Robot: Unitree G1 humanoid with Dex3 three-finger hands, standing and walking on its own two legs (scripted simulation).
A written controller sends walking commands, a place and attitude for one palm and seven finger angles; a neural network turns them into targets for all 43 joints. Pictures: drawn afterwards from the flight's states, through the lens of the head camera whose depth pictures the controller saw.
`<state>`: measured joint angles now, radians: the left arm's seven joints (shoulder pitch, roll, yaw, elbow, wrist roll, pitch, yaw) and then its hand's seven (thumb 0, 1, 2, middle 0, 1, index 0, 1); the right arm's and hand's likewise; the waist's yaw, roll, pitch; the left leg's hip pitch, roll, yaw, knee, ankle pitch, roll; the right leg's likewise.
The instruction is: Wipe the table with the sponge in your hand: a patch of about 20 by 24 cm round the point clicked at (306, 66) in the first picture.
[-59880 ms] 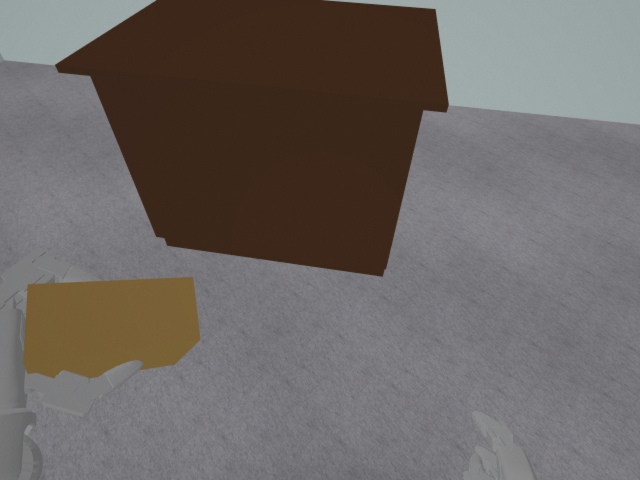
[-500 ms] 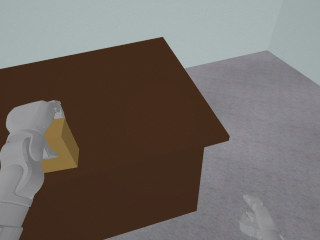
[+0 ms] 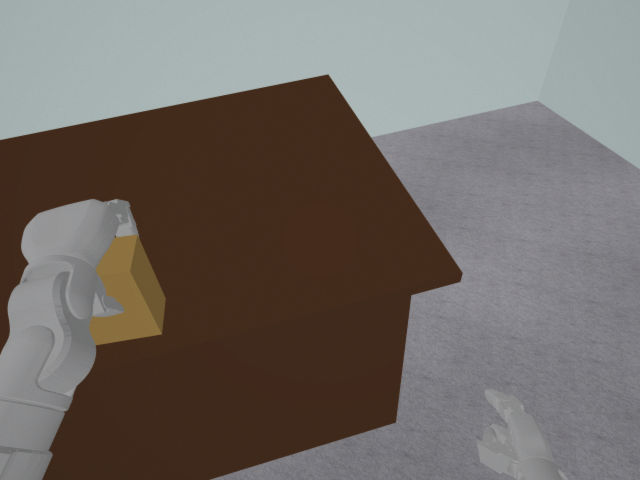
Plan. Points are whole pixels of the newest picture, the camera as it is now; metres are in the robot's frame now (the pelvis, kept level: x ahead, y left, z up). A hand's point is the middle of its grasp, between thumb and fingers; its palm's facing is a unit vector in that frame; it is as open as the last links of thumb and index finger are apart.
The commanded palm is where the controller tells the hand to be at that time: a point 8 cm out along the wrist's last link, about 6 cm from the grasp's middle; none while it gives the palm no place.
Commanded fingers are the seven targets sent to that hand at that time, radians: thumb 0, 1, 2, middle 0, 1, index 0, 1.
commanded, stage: move the sponge above the wiping area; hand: left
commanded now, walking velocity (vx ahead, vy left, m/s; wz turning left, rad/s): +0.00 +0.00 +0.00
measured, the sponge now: (110, 303) +0.27 +0.33 +0.09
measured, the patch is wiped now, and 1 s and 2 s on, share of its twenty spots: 1.00 1.00 1.00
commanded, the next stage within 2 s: lower the sponge onto the table in 0.56 s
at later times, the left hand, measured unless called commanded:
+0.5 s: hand (99, 271) +0.28 +0.31 +0.15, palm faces +0.00 -0.02 -1.00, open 10.1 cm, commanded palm +0.24 +0.32 +0.24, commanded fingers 0.00 0.10 1.30 -1.20 -1.60 -1.20 -1.60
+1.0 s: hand (108, 262) +0.28 +0.30 +0.16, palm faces +0.06 -0.01 -1.00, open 10.1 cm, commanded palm +0.24 +0.31 +0.23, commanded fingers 0.00 0.10 1.30 -1.20 -1.60 -1.20 -1.60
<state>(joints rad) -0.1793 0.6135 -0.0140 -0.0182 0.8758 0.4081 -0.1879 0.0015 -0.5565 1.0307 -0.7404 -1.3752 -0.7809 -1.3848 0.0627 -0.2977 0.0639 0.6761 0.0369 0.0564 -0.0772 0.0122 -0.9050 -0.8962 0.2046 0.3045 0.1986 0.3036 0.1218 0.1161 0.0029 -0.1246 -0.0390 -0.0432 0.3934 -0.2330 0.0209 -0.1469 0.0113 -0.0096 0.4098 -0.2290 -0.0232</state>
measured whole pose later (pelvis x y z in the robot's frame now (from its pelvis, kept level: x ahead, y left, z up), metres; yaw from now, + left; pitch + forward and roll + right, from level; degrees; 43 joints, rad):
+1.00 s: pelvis -0.01 +0.00 +0.00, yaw +0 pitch -3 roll +0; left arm -0.18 0.61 -0.03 -0.04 0.88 0.38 -0.18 0.00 -0.56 1.03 -0.74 -1.38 -0.78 -1.39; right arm 0.04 -0.28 0.07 0.67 0.03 0.06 -0.07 0.01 -0.91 -0.90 0.20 0.30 0.20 0.30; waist 0.12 0.11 0.00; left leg -0.12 -0.03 -0.04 0.39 -0.23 0.02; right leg -0.15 0.02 0.00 0.42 -0.22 -0.03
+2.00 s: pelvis +0.00 -0.01 +0.00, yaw -1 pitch -2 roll +0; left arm -0.05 0.59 0.04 -0.04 0.88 0.38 -0.11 0.00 -0.55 1.03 -0.73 -1.39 -0.77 -1.40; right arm 0.06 -0.29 0.05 0.68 0.03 0.07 -0.09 0.01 -0.91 -0.90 0.20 0.30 0.20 0.30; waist 0.12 0.10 -0.01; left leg -0.12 -0.03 -0.03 0.42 -0.25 0.01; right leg -0.15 0.02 0.00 0.44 -0.25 -0.03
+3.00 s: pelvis -0.02 -0.03 -0.01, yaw +0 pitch +4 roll +1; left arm -0.59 0.73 0.08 0.79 0.97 -0.01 -0.09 0.01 -0.61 1.05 -0.81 -1.33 -0.84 -1.35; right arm 0.25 -0.32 0.00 0.76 0.06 0.06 -0.12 0.01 -0.91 -0.90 0.20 0.30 0.20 0.30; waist 0.04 0.09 -0.05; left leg -0.34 0.00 -0.06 0.53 -0.26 0.01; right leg -0.36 0.05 -0.03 0.54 -0.25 -0.06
